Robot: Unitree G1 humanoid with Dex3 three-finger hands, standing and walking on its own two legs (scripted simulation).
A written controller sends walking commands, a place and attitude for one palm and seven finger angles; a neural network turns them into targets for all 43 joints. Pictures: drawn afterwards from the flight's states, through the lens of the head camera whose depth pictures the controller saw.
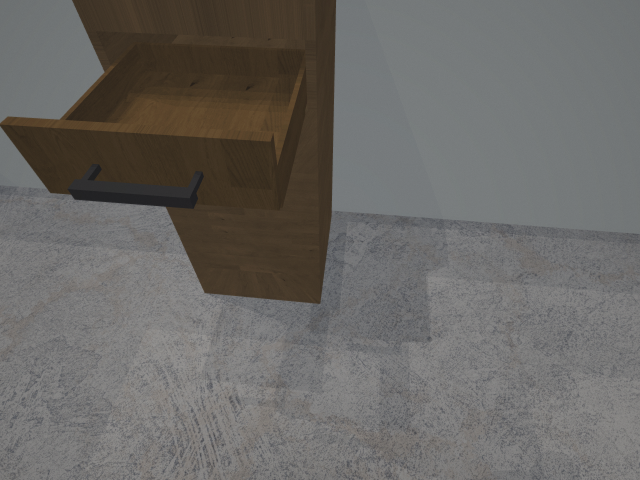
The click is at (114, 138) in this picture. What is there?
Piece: drawer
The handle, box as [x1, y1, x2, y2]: [68, 164, 203, 208]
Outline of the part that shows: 68,190 75,199 193,208 197,199 195,193 203,175 201,171 196,171 187,187 94,181 94,178 101,169 98,164 92,164 80,180 75,179 72,182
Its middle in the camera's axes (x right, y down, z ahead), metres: -0.27 -0.08 +0.56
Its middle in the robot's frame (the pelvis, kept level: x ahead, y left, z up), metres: +0.48 +0.29 +0.09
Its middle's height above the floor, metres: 0.87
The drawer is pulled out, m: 0.30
